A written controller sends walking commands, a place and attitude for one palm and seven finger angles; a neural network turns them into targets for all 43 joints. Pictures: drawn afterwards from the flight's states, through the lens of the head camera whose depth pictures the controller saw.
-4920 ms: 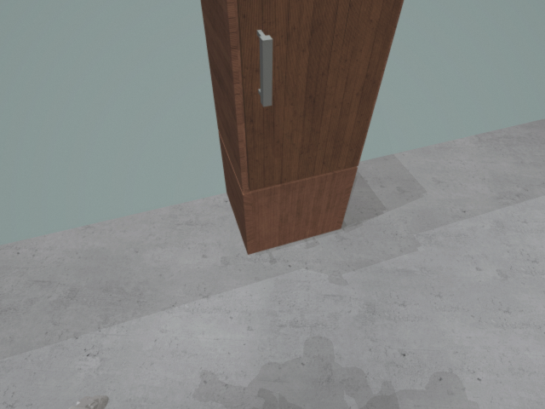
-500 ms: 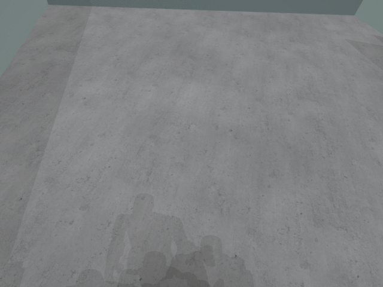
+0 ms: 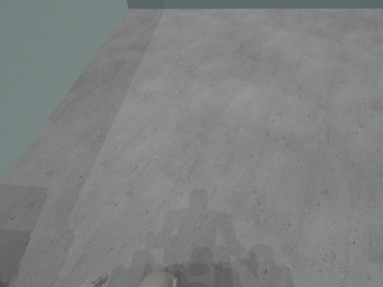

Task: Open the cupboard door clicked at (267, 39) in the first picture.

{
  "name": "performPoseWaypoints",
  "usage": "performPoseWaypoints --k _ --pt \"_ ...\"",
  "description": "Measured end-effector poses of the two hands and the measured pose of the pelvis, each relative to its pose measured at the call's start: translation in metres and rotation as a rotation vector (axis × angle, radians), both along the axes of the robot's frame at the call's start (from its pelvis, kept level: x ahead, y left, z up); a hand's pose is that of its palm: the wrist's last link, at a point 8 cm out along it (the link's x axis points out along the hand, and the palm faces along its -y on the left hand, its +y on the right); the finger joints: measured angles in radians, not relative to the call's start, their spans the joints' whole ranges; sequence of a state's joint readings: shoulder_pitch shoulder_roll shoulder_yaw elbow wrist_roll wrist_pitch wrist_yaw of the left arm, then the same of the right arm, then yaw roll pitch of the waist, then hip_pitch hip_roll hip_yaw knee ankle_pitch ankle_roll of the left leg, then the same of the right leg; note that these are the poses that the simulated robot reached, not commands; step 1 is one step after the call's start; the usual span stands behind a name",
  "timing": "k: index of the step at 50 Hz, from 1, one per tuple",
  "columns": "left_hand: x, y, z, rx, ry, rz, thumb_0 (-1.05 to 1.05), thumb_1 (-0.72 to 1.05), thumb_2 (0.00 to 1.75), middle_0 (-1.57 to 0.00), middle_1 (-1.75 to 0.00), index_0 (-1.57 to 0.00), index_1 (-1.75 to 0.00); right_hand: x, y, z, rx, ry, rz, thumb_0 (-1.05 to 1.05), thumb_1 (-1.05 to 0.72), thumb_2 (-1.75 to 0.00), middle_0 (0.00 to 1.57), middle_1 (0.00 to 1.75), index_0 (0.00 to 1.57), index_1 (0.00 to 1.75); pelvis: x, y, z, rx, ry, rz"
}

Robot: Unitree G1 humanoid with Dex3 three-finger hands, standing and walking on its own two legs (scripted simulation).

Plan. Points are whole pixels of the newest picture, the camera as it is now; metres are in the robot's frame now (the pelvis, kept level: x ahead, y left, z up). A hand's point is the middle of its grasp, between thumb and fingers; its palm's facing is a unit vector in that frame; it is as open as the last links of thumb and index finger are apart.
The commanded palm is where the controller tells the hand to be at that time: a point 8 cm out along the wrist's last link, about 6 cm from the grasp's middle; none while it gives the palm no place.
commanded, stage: turn to face it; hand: left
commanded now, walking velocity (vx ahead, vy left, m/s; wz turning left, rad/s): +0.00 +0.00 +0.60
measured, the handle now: out of the picture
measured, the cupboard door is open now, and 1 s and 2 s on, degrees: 0 0 0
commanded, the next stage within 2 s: none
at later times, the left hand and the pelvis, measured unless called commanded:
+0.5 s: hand out of the picture -0.02 +0.29 -0.17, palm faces +0.35 -0.90 -0.25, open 7.4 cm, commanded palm none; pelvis -0.01 +0.05 +0.00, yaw +17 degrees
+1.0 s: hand out of the picture -0.04 +0.23 -0.15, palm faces +0.57 -0.78 -0.26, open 7.4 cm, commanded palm none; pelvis -0.01 +0.01 +0.00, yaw +37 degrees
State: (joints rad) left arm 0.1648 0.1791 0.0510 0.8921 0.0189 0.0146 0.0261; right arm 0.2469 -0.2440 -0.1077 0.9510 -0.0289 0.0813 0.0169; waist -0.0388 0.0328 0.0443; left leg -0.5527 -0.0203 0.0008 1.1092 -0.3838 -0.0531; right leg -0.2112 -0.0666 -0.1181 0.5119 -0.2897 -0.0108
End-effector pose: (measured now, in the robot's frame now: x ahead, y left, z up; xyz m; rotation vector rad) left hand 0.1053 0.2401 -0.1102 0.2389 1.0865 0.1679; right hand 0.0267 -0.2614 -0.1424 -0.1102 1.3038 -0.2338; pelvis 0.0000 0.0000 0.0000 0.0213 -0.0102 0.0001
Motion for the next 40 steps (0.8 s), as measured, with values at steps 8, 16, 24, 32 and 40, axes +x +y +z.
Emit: performPoseWaypoints --k 8,16,24,32,40 --pt "-0.062 0.014 -0.012 -0.025 0.081 0.133 0.00 0.91 0.90 -0.20 -0.30 -0.20 -0.30 0.071 0.007 0.011 -0.029 -0.053 0.186 0.00 -0.91 -0.90 0.20 0.30 0.19 0.30 -0.003 0.006 0.000 0.012 0.002 0.117" --pt "-0.144 0.061 -0.050 -0.065 0.220 0.311 0.00 0.91 0.90 -0.20 -0.30 -0.20 -0.30 0.149 0.065 0.023 -0.088 -0.191 0.396 0.00 -0.91 -0.90 0.20 0.30 0.20 0.30 -0.006 0.038 -0.018 -0.010 0.013 0.213" --pt "-0.150 0.086 -0.033 -0.059 0.186 0.389 0.01 0.91 0.90 -0.20 -0.30 -0.20 -0.30 0.152 0.099 0.037 -0.085 -0.193 0.465 0.00 -0.91 -0.90 0.20 0.30 0.20 0.30 -0.008 0.052 -0.002 -0.050 0.010 0.293" --pt "-0.116 0.083 -0.016 -0.035 0.042 0.418 0.01 0.91 0.90 -0.20 -0.30 -0.20 -0.30 0.132 0.099 0.022 -0.032 -0.109 0.490 0.00 -0.90 -0.90 0.20 0.30 0.20 0.30 -0.007 0.043 0.000 -0.045 0.008 0.385" --pt "-0.103 0.052 -0.003 0.016 -0.065 0.454 0.00 0.91 0.90 -0.20 -0.30 -0.20 -0.30 0.130 0.071 -0.007 0.008 -0.035 0.515 0.00 -0.91 -0.90 0.20 0.30 0.20 0.30 -0.001 0.015 -0.010 -0.022 0.006 0.489"
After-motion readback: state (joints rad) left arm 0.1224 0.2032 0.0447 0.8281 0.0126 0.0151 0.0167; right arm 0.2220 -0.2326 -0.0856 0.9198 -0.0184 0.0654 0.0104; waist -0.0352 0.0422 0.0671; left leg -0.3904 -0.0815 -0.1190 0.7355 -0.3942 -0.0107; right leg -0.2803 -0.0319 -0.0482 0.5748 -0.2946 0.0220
